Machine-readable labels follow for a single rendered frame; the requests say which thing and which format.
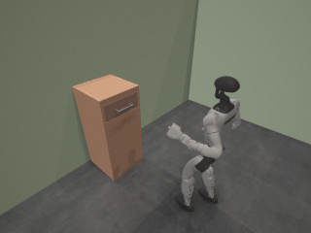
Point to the right robot shin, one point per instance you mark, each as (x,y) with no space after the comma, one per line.
(209,183)

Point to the left robot hand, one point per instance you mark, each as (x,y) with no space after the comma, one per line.
(174,132)

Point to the right robot upper arm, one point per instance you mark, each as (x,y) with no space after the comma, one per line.
(237,121)

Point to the robot head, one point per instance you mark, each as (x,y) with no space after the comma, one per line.
(225,84)

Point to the left robot upper arm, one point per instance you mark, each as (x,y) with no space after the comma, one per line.
(211,123)

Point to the drawer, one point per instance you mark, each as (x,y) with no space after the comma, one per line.
(110,112)

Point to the left robot forearm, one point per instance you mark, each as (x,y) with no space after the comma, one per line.
(205,150)

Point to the cabinet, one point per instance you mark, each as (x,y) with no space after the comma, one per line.
(114,146)

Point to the handle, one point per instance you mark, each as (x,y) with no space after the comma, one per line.
(126,108)

